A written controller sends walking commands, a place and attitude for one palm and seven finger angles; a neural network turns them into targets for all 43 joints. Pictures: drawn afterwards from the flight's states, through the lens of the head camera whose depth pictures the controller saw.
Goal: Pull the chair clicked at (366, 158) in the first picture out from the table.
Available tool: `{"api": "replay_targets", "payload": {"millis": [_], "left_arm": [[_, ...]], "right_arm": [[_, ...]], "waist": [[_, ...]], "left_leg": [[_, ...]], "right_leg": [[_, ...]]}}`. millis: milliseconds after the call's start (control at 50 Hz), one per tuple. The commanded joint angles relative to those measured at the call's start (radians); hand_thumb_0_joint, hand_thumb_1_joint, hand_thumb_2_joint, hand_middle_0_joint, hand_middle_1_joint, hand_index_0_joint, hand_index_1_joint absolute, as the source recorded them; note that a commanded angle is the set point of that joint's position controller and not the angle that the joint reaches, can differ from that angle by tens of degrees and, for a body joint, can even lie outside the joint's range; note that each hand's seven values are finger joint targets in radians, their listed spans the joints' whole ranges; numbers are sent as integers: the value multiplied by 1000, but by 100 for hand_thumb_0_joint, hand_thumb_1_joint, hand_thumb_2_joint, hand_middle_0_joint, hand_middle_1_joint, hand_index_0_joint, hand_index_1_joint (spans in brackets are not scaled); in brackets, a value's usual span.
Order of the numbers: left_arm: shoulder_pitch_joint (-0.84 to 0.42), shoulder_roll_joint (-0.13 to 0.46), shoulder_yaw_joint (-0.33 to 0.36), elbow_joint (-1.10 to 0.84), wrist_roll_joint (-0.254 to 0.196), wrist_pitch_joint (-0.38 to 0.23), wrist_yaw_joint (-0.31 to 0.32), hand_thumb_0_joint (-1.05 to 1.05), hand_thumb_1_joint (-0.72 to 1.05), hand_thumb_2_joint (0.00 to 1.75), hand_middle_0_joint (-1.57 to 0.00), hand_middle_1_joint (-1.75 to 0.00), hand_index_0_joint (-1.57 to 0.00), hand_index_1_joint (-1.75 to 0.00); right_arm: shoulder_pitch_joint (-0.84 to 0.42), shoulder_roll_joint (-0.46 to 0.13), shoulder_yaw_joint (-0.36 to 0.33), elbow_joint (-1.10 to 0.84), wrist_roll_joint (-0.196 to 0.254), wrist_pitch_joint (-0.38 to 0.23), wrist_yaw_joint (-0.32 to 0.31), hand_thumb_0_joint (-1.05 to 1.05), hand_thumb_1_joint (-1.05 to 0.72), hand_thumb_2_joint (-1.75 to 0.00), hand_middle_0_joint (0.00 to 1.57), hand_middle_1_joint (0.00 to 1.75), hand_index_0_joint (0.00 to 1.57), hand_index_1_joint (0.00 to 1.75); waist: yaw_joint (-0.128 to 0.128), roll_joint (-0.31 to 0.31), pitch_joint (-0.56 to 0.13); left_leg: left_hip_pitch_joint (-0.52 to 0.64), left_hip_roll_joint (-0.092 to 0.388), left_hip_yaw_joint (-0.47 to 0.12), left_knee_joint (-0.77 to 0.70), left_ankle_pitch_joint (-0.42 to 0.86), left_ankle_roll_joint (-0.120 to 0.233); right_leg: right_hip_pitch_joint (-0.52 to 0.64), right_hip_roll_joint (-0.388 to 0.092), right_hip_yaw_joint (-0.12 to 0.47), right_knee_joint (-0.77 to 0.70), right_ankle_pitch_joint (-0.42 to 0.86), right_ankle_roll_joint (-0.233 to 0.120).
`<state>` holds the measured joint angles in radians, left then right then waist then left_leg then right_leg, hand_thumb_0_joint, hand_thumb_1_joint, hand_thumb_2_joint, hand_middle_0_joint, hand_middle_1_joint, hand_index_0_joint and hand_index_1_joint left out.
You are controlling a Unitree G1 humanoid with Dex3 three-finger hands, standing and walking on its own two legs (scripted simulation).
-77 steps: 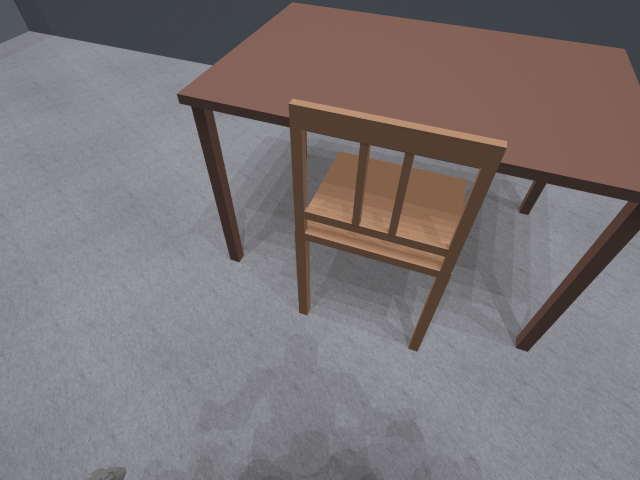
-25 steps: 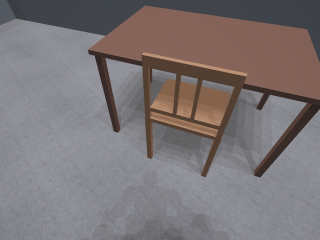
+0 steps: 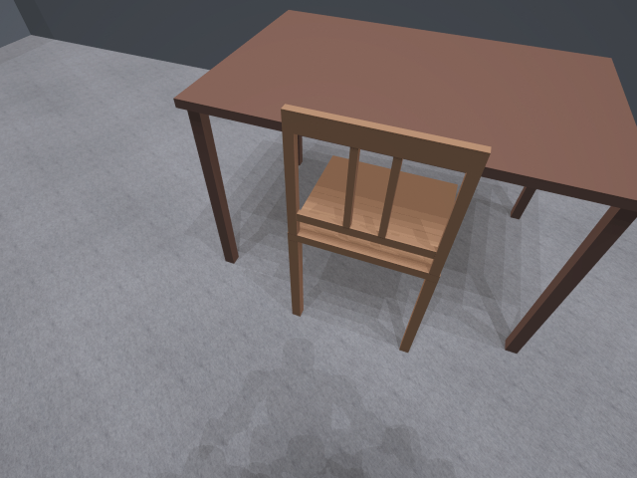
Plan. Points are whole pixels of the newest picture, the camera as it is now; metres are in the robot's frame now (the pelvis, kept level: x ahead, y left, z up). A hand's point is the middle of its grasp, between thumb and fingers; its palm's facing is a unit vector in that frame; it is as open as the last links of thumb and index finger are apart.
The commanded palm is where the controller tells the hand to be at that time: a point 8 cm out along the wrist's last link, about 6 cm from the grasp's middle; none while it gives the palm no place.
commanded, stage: turn to face it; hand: left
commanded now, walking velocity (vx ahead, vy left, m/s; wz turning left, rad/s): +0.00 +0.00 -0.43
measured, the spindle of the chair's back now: (351, 188) +0.77 -0.04 -0.13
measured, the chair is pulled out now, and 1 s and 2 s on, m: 0.00 0.00 0.00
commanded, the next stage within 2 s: take the last steps up to it in 0.66 s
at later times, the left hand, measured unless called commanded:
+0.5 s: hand out of the picture +0.05 +0.18 -0.18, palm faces -0.11 -0.97 -0.22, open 7.3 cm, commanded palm none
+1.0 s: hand out of the picture +0.05 +0.18 -0.17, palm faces -0.15 -0.97 -0.20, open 7.3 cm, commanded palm none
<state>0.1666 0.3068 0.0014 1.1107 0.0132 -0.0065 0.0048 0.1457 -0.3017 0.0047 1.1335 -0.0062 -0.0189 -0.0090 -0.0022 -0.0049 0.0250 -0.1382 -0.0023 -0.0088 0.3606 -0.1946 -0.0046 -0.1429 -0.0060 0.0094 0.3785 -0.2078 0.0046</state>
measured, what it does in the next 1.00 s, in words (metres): lifts its left foot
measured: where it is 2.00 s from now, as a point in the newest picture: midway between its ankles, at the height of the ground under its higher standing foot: (315, 473)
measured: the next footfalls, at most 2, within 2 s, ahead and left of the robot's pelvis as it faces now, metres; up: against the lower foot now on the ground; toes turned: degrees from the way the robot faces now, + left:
left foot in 1.16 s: +0.13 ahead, +0.14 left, +0.00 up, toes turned -8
right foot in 1.58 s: +0.28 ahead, -0.11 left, +0.00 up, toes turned -21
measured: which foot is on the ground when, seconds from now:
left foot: down 0.00-0.80, up 0.82-1.00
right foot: down 0.00-1.00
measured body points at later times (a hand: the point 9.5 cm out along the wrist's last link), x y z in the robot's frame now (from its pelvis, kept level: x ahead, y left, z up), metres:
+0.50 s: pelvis -0.02 +0.00 -0.02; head +0.00 -0.01 +0.43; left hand +0.06 +0.23 -0.17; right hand -0.01 -0.25 -0.17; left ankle +0.00 +0.12 -0.75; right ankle +0.00 -0.12 -0.75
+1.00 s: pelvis +0.00 +0.00 -0.01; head +0.00 +0.00 +0.44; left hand +0.06 +0.23 -0.16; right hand -0.03 -0.24 -0.16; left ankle +0.02 +0.12 -0.70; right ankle -0.03 -0.10 -0.75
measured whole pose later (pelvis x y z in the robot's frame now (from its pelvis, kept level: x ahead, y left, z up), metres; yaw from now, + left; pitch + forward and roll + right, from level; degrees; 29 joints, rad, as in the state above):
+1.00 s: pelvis +0.00 +0.00 -0.01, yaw -13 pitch +0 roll +0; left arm 0.33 0.15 0.05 1.02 0.03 -0.02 0.01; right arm 0.28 -0.19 -0.06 1.04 -0.02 0.01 0.01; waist 0.01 0.01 0.00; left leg -0.42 0.06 0.07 0.92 -0.38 0.00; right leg -0.20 0.00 -0.03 0.45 -0.26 -0.03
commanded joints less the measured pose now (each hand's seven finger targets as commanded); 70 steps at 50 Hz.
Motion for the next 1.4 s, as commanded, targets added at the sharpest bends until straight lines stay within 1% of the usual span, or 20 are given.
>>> {"api": "replay_targets", "payload": {"millis": [0, 300, 480, 540, 580, 620, 660, 720, 740, 780, 800, 820, 880, 1000, 1100, 1120, 1140, 1160, 1260, 1380], "left_arm": [[-14, 181, 34, -57, -3, -24, 13, 0, 90, 90, -20, -30, -20, -30], [77, 86, 58, -148, 5, 27, 8, 0, 90, 90, -20, -30, -20, -30], [88, 84, 79, -195, 6, 27, 16, 0, 90, 90, -20, -30, -20, -30], [62, 52, 78, -208, 4, 32, 17, 0, 90, 90, -20, -30, -20, -30], [53, 7, 75, -222, 6, 34, 12, 0, 90, 90, -20, -30, -20, -30], [67, -21, 77, -220, 10, 39, 7, 0, 90, 90, -20, -30, -20, -30], [89, -46, 77, -213, 11, 38, 2, 0, 90, 90, -20, -30, -20, -30], [153, -75, 70, -184, 7, 25, 0, 0, 90, 90, -20, -30, -20, -30], [182, -54, 73, -169, 9, 17, 4, 0, 90, 90, -20, -30, -20, -30], [254, 77, 89, -149, 12, -6, 18, 0, 90, 90, -20, -30, -20, -30], [277, 73, 85, -144, 8, -8, 21, 0, 90, 90, -20, -30, -20, -30], [240, 59, 89, -139, 10, -10, 25, 0, 90, 90, -20, -30, -20, -30], [175, 27, 87, -155, 14, -25, 27, 0, 90, 90, -20, -30, -20, -30], [229, 43, 99, -115, 19, -45, 16, 0, 90, 90, -20, -30, -20, -30], [205, 16, 103, -99, 16, -28, 3, 0, 90, 90, -20, -30, -20, -30], [198, -27, 94, -108, 14, -22, -3, 0, 90, 90, -20, -30, -20, -30], [175, -87, 85, -146, 11, -22, -12, 0, 90, 90, -20, -30, -20, -30], [88, -82, 81, -189, 15, -35, -13, 0, 90, 90, -20, -30, -20, -30], [140, -91, 78, -121, 20, -32, -29, 0, 90, 90, -20, -30, -20, -30], [19, -110, 66, -168, 14, -24, -24, 0, 90, 90, -20, -30, -20, -30]], "right_arm": [[-22, -182, -31, -50, -4, -19, -11, 0, -90, -90, 20, 30, 20, 30], [64, -81, -60, -144, -7, 11, -26, 0, -90, -90, 20, 30, 20, 30], [139, 1, -69, -162, -5, 16, -24, 0, -90, -90, 20, 30, 20, 30], [174, 3, -70, -146, -6, 11, -27, 0, -90, -90, 20, 30, 20, 30], [183, -38, -79, -149, -12, 6, -28, 0, -90, -90, 20, 30, 20, 30], [152, -66, -89, -162, -14, -3, -31, 0, -90, -90, 20, 30, 20, 30], [113, -54, -85, -171, -21, -5, -31, 0, -90, -90, 20, 30, 20, 30], [132, -54, -85, -150, -24, 6, -30, 0, -90, -90, 20, 30, 20, 30], [152, -38, -83, -142, -17, 9, -27, 0, -90, -90, 20, 30, 20, 30], [141, 59, -61, -176, -5, 12, -12, 0, -90, -90, 20, 30, 20, 30], [97, 36, -62, -179, -12, 19, -9, 0, -90, -90, 20, 30, 20, 30], [93, 40, -66, -172, -16, 16, -2, 0, -90, -90, 20, 30, 20, 30], [134, 41, -70, -148, -24, 5, 14, 0, -90, -90, 20, 30, 20, 30], [101, 73, -69, -177, -16, -8, 33, 0, -90, -90, 20, 30, 20, 30], [266, 67, -66, -128, -13, -33, 17, 0, -90, -90, 20, 30, 20, 30], [354, 12, -78, -105, -18, -37, 5, 0, -90, -90, 20, 30, 20, 30], [447, -84, -102, -95, -28, -36, -5, 0, -90, -90, 20, 30, 20, 30], [461, -95, -98, -97, -28, -33, -13, 0, -90, -90, 20, 30, 20, 30], [292, 45, -47, -102, -12, -73, -22, 0, -90, -90, 20, 30, 20, 30], [353, 47, -47, -45, -14, -73, -22, 0, -90, -90, 20, 30, 20, 30]], "waist": [[3, 3, -46], [4, 21, -11], [-15, -114, -34], [-28, -33, -20], [-25, 102, 6], [-7, 203, 12], [14, 141, 9], [27, 127, -20], [32, 59, -20], [51, -242, -27], [79, -180, -14], [56, -189, 39], [14, -90, 64], [35, -115, 57], [-28, -57, 36], [-62, 100, 23], [-90, 337, 22], [-102, 253, 63], [8, 83, 45], [-18, 87, 74]], "left_leg": [[18, 117, -88, -61, 127, 24], [-56, 152, -6, 65, -42, 24], [-82, 67, 67, 229, -152, -1], [-14, 111, 28, 137, -114, 15], [-20, 233, -95, -9, -149, 68], [-90, 385, -182, -126, -91, 165], [-94, 372, -92, -80, 47, 180], [-76, 299, 50, 89, 205, 115], [-124, 255, 86, 173, 156, 76], [-378, 68, 163, 457, -381, -19], [-389, 78, 65, 564, -404, -8], [-450, 78, 40, 634, -337, -1], [-431, 99, 30, 663, -203, 0], [-334, 79, 52, 420, -165, 4], [57, 11, 129, 101, -122, 11], [154, 108, -29, 5, -270, 46], [178, 337, -367, -164, -503, 144], [128, 405, -513, -248, -548, 228], [55, 252, -148, -196, 61, 203], [75, 235, -34, -172, 266, 216]], "right_leg": [[-9, -107, 105, -67, 131, -26], [-169, -54, 193, 102, 133, -44], [-228, -128, 364, -2, 28, -106], [-297, -64, 285, 53, 18, -80], [-343, 35, 151, 218, -36, -35], [-325, 30, 33, 500, -203, -3], [-296, -17, 9, 516, -272, -3], [-140, -9, -61, 241, -124, -1], [-60, -13, -39, 111, 9, -9], [45, -328, 417, -123, 24, -162], [-9, -336, 481, -183, -205, -213], [-27, -319, 496, -210, -324, -230], [-86, -292, 368, -207, -325, -221], [-72, -288, 254, -220, -258, -200], [-257, -167, 99, -33, -321, -126], [-361, -98, 35, 177, -307, -96], [-526, 13, -116, 499, -364, -44], [-618, -14, -50, 672, -346, -57], [-547, -113, -25, 747, -63, -30], [-451, -94, -91, 425, -53, -16]]}}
